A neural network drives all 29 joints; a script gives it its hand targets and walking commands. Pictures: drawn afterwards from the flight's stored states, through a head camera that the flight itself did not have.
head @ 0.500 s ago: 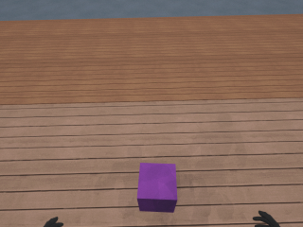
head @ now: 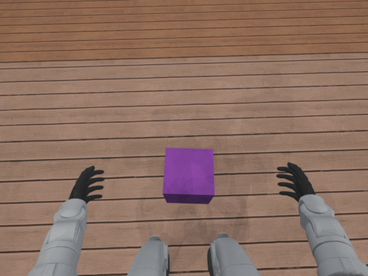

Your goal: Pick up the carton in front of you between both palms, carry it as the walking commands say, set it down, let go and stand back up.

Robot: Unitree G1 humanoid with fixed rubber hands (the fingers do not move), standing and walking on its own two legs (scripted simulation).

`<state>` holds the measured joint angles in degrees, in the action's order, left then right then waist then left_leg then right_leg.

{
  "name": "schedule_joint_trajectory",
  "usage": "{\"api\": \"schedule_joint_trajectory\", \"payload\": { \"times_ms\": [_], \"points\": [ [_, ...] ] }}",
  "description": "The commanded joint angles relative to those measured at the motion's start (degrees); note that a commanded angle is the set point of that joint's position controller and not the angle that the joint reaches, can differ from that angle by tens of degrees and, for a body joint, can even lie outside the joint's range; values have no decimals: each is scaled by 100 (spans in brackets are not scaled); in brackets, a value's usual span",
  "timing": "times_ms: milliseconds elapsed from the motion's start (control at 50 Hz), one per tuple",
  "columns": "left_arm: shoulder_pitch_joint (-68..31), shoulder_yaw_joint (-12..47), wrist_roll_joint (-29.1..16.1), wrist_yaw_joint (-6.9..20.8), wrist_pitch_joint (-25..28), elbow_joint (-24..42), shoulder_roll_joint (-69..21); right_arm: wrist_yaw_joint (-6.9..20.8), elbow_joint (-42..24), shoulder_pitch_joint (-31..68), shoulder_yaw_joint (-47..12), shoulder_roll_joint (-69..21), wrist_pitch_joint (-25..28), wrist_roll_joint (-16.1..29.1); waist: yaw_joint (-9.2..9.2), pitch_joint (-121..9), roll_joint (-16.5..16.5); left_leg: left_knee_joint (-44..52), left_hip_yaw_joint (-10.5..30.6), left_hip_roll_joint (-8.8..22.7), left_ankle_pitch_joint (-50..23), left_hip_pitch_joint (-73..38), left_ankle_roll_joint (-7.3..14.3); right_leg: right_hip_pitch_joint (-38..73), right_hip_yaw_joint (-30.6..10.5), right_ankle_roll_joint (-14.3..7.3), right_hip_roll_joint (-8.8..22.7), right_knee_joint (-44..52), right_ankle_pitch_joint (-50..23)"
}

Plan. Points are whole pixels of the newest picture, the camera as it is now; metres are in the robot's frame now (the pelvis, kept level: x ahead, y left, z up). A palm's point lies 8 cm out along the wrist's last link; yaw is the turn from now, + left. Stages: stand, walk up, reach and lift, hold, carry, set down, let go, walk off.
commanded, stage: reach and lift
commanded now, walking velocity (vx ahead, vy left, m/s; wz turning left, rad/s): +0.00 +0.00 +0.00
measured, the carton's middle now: (188, 177) +0.45 -0.01 -0.60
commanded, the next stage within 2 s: none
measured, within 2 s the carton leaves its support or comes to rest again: neither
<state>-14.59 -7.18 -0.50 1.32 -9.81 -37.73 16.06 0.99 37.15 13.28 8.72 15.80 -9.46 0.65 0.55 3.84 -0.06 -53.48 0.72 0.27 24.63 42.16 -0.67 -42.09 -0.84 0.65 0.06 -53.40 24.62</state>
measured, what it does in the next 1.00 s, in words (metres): lowers itself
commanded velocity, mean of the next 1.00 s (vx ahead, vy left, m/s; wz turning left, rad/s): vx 0.00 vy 0.00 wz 0.00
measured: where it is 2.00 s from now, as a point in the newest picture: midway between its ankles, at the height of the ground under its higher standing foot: outside the picture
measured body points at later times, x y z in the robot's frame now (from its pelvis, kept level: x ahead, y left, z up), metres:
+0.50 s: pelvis -0.08 +0.00 -0.07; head +0.22 +0.00 +0.27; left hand +0.47 +0.19 -0.16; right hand +0.45 -0.22 -0.16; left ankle +0.01 +0.13 -0.69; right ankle +0.01 -0.13 -0.69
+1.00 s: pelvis -0.06 +0.00 -0.20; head +0.29 +0.00 +0.08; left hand +0.47 +0.18 -0.37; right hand +0.45 -0.21 -0.37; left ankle +0.01 +0.13 -0.69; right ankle +0.01 -0.13 -0.69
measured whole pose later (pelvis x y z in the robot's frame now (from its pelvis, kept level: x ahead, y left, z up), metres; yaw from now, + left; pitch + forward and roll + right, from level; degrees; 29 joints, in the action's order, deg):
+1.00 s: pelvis -0.06 +0.00 -0.20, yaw -1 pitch +54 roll -1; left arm -68.1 -12.7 -2.2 -4.3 -3.9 -54.2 16.9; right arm -4.5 51.2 64.7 17.3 14.2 -3.3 3.3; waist 1.9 -3.2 -0.4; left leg -94.3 3.7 -2.7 29.8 118.4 -2.3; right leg -118.2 -2.9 2.7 -2.7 -93.6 29.4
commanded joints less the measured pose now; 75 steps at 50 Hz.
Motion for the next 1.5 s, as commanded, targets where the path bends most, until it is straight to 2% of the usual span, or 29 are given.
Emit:
{"api": "schedule_joint_trajectory", "payload": {
  "times_ms": [0, 80, 140, 300, 360, 440, 520, 580, 660, 740, 820, 940, 1040, 1160, 1240, 1340, 1420, 1480],
  "points": [
    [-891, -180, -121, -85, 130, 185, 656, -124, -192, 824, 226, 664, 146, 153, 39, -3136, 21, -103, 30, -284, -3653, -631, -180, 476, -3, 222, -289, -59, -3719],
    [-2092, -249, -204, -146, 176, 62, 679, -188, -88, 1957, 316, 647, 203, 288, 75, -3849, -64, -297, 44, -267, -3367, -212, -148, -173, 27, 232, -294, -218, -3354],
    [-2971, -331, -210, -184, 122, -42, 774, -248, -15, 2795, 419, 705, 159, 321, 83, -4344, -87, -311, -4, -279, -2869, 42, -158, -487, 94, 231, -290, -193, -2855],
    [-5650, -546, -177, -180, -166, -891, 906, -341, 589, 5414, 656, 713, -164, 297, 140, -4744, -94, -199, -212, -300, -643, 1194, -176, -1350, 301, 240, -273, -142, -713],
    [-6484, -663, -102, -157, -250, -1223, 948, -355, 870, 6190, 827, 693, -265, 186, 190, -5030, -115, -276, -268, -332, -374, 1436, -187, -1574, 379, 250, -314, -237, -424],
    [-7197, -909, 109, -146, -225, -1536, 959, -367, 1114, 6832, 1136, 636, -254, -63, 234, -5480, -147, -409, -296, -400, -522, 1601, -189, -1761, 428, 276, -361, -392, -571],
    [-7261, -1160, 425, -161, -87, -1444, 888, -369, 945, 6878, 1405, 518, -100, -351, 233, -6341, -197, -549, -301, -465, -1465, 1281, -183, -1581, 463, 281, -429, -513, -1456],
    [-7059, -1288, 578, -148, 94, -1335, 668, -332, 823, 6681, 1564, 312, 98, -494, 222, -6456, -190, -732, -263, -488, -2270, 1329, -182, -1759, 441, 276, -462, -667, -2246],
    [-6696, -1399, 689, -164, 390, -1254, 359, -301, 809, 6294, 1706, 28, 411, -621, 209, -6281, -202, -1221, -167, -460, -3097, 1958, -162, -2427, 341, 283, -456, -1108, -3061],
    [-6251, -1397, 702, -257, 598, -1346, 183, -322, 977, 5849, 1687, -75, 637, -599, 193, -6149, -212, -1929, -85, -412, -3425, 2850, -169, -3277, 252, 305, -426, -1813, -3397],
    [-6183, -1190, 496, -370, 724, -1312, 237, -387, 1011, 5791, 1488, 40, 769, -382, 181, -6250, -238, -2708, -86, -407, -3304, 3592, -214, -3988, 241, 322, -423, -2585, -3229],
    [-6663, -509, -234, -589, 725, -976, 725, -575, 763, 6238, 827, 530, 742, 334, 199, -7336, -276, -3952, -203, -424, -3111, 3777, -266, -4198, 324, 365, -393, -3810, -3081],
    [-7251, -152, -689, -702, 547, -889, 1018, -694, 684, 6877, 416, 844, 568, 785, 186, -7585, -274, -4651, -351, -384, -2225, 3970, -261, -4442, 488, 358, -364, -4530, -2242],
    [-8087, 2, -887, -745, 340, -1520, 1221, -773, 1270, 7792, 323, 1036, 369, 950, 207, -6589, -189, -5107, -364, -269, -723, 4688, -194, -5084, 572, 333, -228, -5028, -782],
    [-8463, 70, -934, -713, 403, -2143, 1285, -746, 1894, 8184, 322, 1083, 415, 902, 226, -5800, -186, -5425, -320, -193, -268, 5096, -209, -5446, 514, 299, -154, -5351, -326],
    [-8786, 145, -960, -664, 591, -2551, 1380, -703, 2373, 8517, 262, 1163, 598, 889, 215, -5262, -223, -5854, -240, -139, -359, 5389, -228, -5578, 403, 279, -111, -5811, -496],
    [-9122, 250, -1046, -698, 736, -2318, 1505, -735, 2178, 8866, 163, 1334, 749, 1001, 223, -5440, -231, -6160, -228, -161, -694, 5377, -215, -5469, 364, 258, -118, -6117, -875],
    [-9032, 352, -1139, -719, 807, -2254, 1439, -755, 2188, 8792, 29, 1295, 830, 1098, 185, -5563, -181, -6385, -231, -192, -1248, 5308, -217, -5221, 337, 240, -155, -6362, -1444]
  ]
}}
